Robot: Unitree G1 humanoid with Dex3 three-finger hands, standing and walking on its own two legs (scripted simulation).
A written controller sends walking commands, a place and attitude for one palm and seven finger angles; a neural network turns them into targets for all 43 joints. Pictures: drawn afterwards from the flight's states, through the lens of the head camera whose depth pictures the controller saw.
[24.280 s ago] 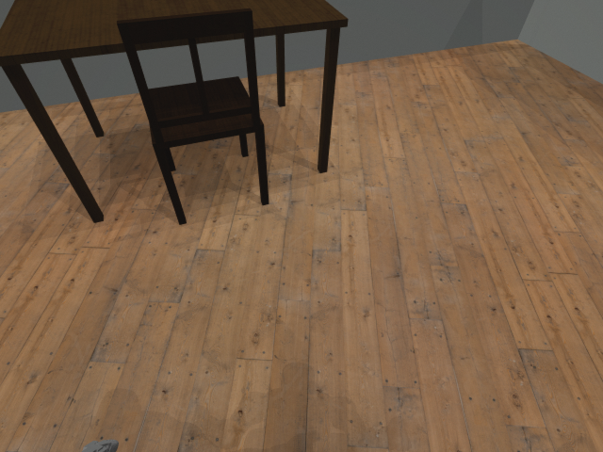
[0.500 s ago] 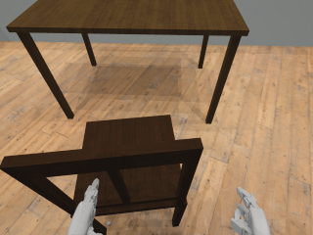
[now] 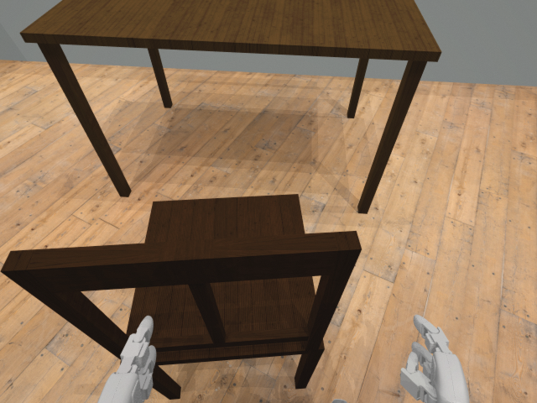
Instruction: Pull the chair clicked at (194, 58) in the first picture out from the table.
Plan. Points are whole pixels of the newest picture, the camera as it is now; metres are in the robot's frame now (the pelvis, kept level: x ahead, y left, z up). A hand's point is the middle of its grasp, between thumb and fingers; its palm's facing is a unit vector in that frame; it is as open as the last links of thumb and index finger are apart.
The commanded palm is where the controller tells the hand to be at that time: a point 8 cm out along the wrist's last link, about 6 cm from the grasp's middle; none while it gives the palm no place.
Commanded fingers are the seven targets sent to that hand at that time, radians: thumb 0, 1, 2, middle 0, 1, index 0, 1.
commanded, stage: draw the hand back to the body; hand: left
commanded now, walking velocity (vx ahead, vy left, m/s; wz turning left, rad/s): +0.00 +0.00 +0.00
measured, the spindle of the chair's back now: (210, 312) +0.27 +0.11 -0.04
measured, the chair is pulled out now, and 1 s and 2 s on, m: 0.62 0.62 0.62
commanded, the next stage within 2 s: step back with the hand held close in 1.46 s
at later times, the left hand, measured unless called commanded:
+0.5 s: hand (115, 390) +0.14 +0.18 +0.07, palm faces -0.01 -0.94 -0.35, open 16.2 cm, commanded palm +0.11 +0.24 +0.14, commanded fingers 0.00 -0.12 0.41 -0.06 -0.09 -0.06 -0.09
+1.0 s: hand (84, 374) +0.15 +0.21 +0.10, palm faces +0.09 -0.85 -0.52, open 8.4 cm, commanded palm +0.15 +0.27 +0.23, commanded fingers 0.00 0.79 0.85 -0.19 -0.28 -0.19 -0.28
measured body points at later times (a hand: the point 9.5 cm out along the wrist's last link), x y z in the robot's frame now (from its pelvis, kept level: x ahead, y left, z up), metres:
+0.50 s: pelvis +0.00 +0.00 +0.02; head +0.01 -0.02 +0.47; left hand +0.14 +0.23 +0.10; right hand +0.18 -0.23 -0.06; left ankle -0.03 +0.13 -0.67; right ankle +0.01 -0.14 -0.67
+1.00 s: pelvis +0.02 -0.03 +0.06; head +0.03 -0.06 +0.51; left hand +0.14 +0.25 +0.13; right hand +0.22 -0.24 -0.03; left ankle -0.03 +0.13 -0.67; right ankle +0.01 -0.14 -0.67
